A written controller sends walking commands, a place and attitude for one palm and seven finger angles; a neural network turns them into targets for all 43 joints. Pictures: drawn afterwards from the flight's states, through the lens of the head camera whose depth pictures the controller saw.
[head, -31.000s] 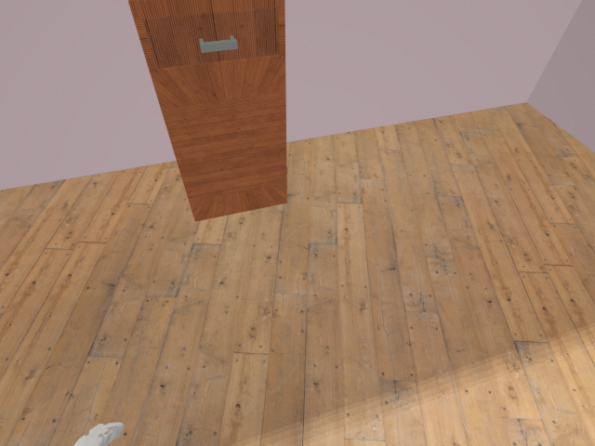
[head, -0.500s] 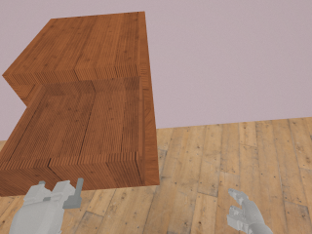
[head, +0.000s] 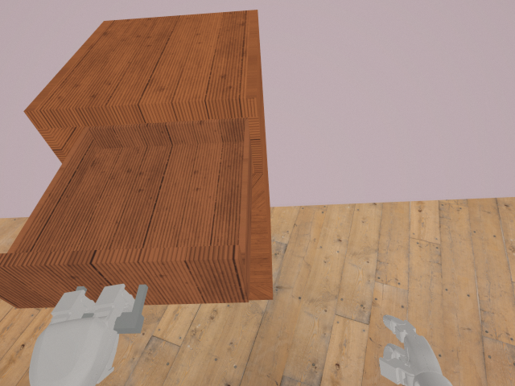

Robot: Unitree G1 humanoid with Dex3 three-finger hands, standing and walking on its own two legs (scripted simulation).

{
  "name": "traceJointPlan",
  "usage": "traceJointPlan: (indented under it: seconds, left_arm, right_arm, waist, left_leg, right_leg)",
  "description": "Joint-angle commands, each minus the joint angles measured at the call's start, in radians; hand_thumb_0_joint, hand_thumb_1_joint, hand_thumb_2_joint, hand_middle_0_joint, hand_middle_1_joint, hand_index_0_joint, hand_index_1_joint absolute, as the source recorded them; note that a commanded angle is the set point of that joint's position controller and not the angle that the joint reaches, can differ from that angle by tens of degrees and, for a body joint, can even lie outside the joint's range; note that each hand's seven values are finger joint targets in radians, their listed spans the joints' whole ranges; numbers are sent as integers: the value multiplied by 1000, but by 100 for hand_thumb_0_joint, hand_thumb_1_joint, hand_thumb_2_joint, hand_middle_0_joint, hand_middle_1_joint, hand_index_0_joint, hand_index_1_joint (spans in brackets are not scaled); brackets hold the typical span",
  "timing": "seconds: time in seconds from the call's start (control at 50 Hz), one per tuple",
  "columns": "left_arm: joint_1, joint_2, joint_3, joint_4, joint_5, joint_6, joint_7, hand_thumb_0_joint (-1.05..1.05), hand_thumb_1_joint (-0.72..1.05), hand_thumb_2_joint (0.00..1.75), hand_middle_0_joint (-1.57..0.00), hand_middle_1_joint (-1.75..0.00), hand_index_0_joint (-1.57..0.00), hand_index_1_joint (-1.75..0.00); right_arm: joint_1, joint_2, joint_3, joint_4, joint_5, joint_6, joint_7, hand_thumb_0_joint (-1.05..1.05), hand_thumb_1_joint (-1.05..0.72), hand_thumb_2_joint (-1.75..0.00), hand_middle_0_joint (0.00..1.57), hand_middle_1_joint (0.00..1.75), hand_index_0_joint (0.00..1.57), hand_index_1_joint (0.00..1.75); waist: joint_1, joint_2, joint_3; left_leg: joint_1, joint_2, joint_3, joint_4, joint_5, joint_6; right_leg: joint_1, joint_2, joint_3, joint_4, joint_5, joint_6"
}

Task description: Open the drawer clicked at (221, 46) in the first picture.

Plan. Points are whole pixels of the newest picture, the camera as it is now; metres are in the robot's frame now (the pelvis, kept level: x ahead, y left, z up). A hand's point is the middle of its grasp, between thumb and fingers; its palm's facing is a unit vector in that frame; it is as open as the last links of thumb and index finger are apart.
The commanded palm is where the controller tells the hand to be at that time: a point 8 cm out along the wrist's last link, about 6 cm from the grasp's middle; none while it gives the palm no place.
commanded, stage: open the thumb to release the handle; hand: left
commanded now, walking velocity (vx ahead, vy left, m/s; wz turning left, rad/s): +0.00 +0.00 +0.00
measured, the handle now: (105, 308) +0.20 +0.25 +0.06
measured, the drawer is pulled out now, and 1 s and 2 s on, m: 0.30 0.30 0.30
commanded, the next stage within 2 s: lift the hand off the handle in 0.30 s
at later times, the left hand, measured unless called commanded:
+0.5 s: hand (103, 355) +0.15 +0.23 +0.04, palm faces +0.03 -0.11 -0.99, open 13.6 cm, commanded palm +0.13 +0.23 +0.09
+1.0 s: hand (94, 338) +0.16 +0.24 +0.07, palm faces +0.06 -0.10 -0.99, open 13.5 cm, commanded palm +0.14 +0.24 +0.13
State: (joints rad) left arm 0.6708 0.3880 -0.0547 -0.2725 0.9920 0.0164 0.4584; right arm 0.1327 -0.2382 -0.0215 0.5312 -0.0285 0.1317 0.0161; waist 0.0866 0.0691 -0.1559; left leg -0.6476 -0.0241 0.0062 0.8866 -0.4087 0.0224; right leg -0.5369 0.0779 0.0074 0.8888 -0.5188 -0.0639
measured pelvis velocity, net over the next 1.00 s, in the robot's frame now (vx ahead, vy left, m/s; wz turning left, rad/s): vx -0.01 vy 0.00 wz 0.01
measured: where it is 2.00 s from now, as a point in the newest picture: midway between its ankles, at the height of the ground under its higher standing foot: outside the picture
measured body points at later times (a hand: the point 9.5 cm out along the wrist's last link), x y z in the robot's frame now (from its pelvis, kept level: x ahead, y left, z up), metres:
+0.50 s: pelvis -0.02 -0.01 +0.01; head +0.00 -0.04 +0.46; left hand +0.14 +0.23 +0.09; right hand +0.20 -0.22 -0.08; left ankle +0.02 +0.11 -0.69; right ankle -0.05 -0.08 -0.69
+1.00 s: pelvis -0.01 +0.00 +0.02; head -0.01 -0.04 +0.47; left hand +0.15 +0.24 +0.12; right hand +0.21 -0.20 -0.07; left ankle +0.02 +0.11 -0.69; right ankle -0.05 -0.08 -0.69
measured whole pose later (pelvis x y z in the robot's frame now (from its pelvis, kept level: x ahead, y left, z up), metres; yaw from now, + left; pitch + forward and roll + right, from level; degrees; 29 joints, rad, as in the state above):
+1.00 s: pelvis -0.01 +0.00 +0.02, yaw +1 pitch +5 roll +0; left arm 0.50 0.40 -0.09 -0.25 0.97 0.10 0.31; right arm 0.13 -0.23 0.01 0.56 -0.01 0.09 -0.04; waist 0.10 0.08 -0.12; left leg -0.51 -0.03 -0.01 0.76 -0.34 0.02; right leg -0.40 0.07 0.00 0.77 -0.45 -0.06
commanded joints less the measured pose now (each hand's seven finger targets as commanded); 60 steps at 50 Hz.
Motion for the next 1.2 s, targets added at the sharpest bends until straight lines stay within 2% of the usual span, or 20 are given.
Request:
traceJointPlan:
  seconds: [0.0, 0.04, 0.06, 0.1, 0.12, 0.18, 0.24, 0.36, 0.38, 0.46, 0.54, 0.58, 0.68, 0.74, 0.78, 0.86, 0.94, 1.08, 1.12, 1.18]
  left_arm:
    - [-20, 192, 205, -141, -6, 76, 25, 0, 13, 57, -35, -127, -35, -127]
    - [-30, 186, 195, -111, -7, 83, 8, 0, -1, 51, -33, -125, -33, -125]
    - [-30, 163, 167, -106, -6, 86, -3, 0, -8, 48, -33, -124, -33, -124]
    - [-34, 191, 189, -112, -10, 84, -17, 0, -22, 42, -32, -123, -32, -123]
    - [-31, 161, 154, -102, -13, 86, -27, 0, -29, 39, -32, -122, -32, -122]
    - [-87, 197, 187, -85, -19, 78, -50, 0, -50, 30, -30, -120, -30, -120]
    - [-77, 180, 170, -81, -15, 59, -60, 0, -50, 30, -30, -120, -30, -120]
    - [-98, 166, 157, -81, -8, 30, -62, 0, -50, 30, -30, -120, -30, -120]
    - [-146, 103, 85, -40, -3, 36, -65, 0, -50, 30, -30, -120, -30, -120]
    - [-233, 124, 91, -57, 18, 24, -51, 0, -50, 30, -30, -120, -30, -120]
    - [-273, 153, 114, -22, 29, 46, -45, 0, -50, 30, -30, -120, -30, -120]
    - [-284, 148, 107, -33, 26, 55, -46, 0, -50, 30, -30, -120, -30, -120]
    - [-310, 134, 83, -2, 10, 78, -56, 0, -50, 30, -30, -120, -30, -120]
    - [-304, 173, 113, -84, 6, 75, -61, 0, -50, 30, -30, -120, -30, -120]
    - [-300, 185, 117, -139, 2, 81, -64, 0, -50, 30, -30, -120, -30, -120]
    - [-270, 160, 96, -182, -12, 73, -81, 0, -50, 30, -30, -120, -30, -120]
    - [-268, 177, 114, -197, -23, 85, -106, 0, -50, 30, -30, -120, -30, -120]
    - [-250, 192, 124, -298, -50, 98, -163, 0, -50, 30, -30, -120, -30, -120]
    - [-274, 180, 99, -328, -51, 98, -180, 0, -50, 30, -30, -120, -30, -120]
    - [-240, 215, 140, -329, -58, 108, -203, 0, -50, 30, -30, -120, -30, -120]
  right_arm:
    - [-145, -90, -17, -177, 13, -55, -23, 0, -90, -90, 20, 30, 20, 30]
    - [-149, -86, -12, -172, 17, -57, -33, 0, -90, -90, 20, 30, 20, 30]
    - [-150, -83, -11, -170, 19, -59, -36, 0, -90, -90, 20, 30, 20, 30]
    - [-151, -82, -5, -168, 19, -63, -40, 0, -90, -90, 20, 30, 20, 30]
    - [-155, -80, -5, -169, 23, -66, -41, 0, -90, -90, 20, 30, 20, 30]
    - [-157, -83, -1, -163, 23, -68, -51, 0, -90, -90, 20, 30, 20, 30]
    - [-155, -78, 2, -163, 17, -79, -51, 0, -90, -90, 20, 30, 20, 30]
    - [-145, -81, -8, -157, 13, -88, -46, 0, -90, -90, 20, 30, 20, 30]
    - [-142, -84, -6, -153, 11, -90, -43, 0, -90, -90, 20, 30, 20, 30]
    - [-134, -86, -18, -147, 9, -96, -46, 0, -90, -90, 20, 30, 20, 30]
    - [-137, -85, -17, -137, 12, -96, -56, 0, -90, -90, 20, 30, 20, 30]
    - [-137, -85, -17, -134, 14, -95, -58, 0, -90, -90, 20, 30, 20, 30]
    - [-144, -84, -11, -125, 20, -94, -62, 0, -90, -90, 20, 30, 20, 30]
    - [-151, -81, -11, -133, 20, -97, -65, 0, -90, -90, 20, 30, 20, 30]
    - [-156, -79, -5, -140, 20, -97, -65, 0, -90, -90, 20, 30, 20, 30]
    - [-159, -74, -2, -143, 20, -103, -59, 0, -90, -90, 20, 30, 20, 30]
    - [-168, -76, 4, -147, 24, -101, -58, 0, -90, -90, 20, 30, 20, 30]
    - [-182, -81, 8, -157, 32, -102, -52, 0, -90, -90, 20, 30, 20, 30]
    - [-179, -79, 9, -151, 32, -101, -49, 0, -90, -90, 20, 30, 20, 30]
    - [-192, -84, 16, -155, 33, -98, -48, 0, -90, -90, 20, 30, 20, 30]
  waist:
    - [13, -64, -126]
    - [14, -94, -101]
    - [7, -85, -81]
    - [18, -73, -97]
    - [10, -60, -57]
    - [7, -95, -27]
    - [21, -72, -39]
    - [16, -54, -32]
    - [-12, -87, -4]
    - [-10, -58, -44]
    - [-3, -85, -73]
    - [-2, -56, -95]
    - [-15, -94, -57]
    - [5, -84, -95]
    - [8, -43, -118]
    - [8, -48, -73]
    - [7, -67, -40]
    - [21, -18, -72]
    - [12, -17, -52]
    - [24, -26, -27]
  left_leg:
    - [229, -23, -21, -88, 251, 15]
    - [217, -23, -21, -99, 241, 17]
    - [220, -22, -20, -103, 242, 18]
    - [239, -22, -15, -114, 247, 16]
    - [231, -21, -17, -121, 233, 18]
    - [226, -20, -20, -135, 198, 19]
    - [242, -26, -16, -138, 198, 18]
    - [251, -27, -18, -143, 190, 16]
    - [234, -27, -23, -138, 176, 18]
    - [241, -27, -23, -134, 159, 17]
    - [225, -33, -21, -131, 154, 16]
    - [239, -31, -20, -135, 176, 15]
    - [231, -26, -26, -146, 173, 17]
    - [261, -30, -23, -154, 196, 19]
    - [294, -27, -22, -162, 225, 18]
    - [320, -21, -25, -176, 233, 19]
    - [334, -18, -25, -195, 221, 19]
    - [404, -7, -22, -233, 296, 18]
    - [419, -6, -22, -239, 302, 20]
    - [419, 0, -21, -259, 308, 18]
  right_leg:
    - [3, -30, 76, -183, 477, 29]
    - [19, -31, 74, -197, 482, 35]
    - [18, -32, 72, -201, 492, 36]
    - [39, -37, 83, -213, 493, 38]
    - [28, -34, 75, -219, 469, 36]
    - [30, -37, 90, -256, 413, 40]
    - [37, -43, 87, -263, 405, 42]
    - [19, -37, 80, -271, 359, 35]
    - [-8, -39, 75, -273, 353, 39]
    - [-27, -35, 70, -258, 303, 35]
    - [-2, -41, 95, -264, 315, 39]
    - [15, -38, 89, -255, 345, 33]
    - [8, -35, 73, -261, 344, 39]
    - [44, -40, 83, -269, 369, 38]
    - [61, -41, 76, -271, 387, 32]
    - [42, -36, 52, -285, 355, 33]
    - [46, -37, 53, -315, 328, 38]
    - [112, -40, 34, -336, 386, 32]
    - [100, -39, 22, -343, 377, 35]
    - [127, -39, 25, -368, 389, 33]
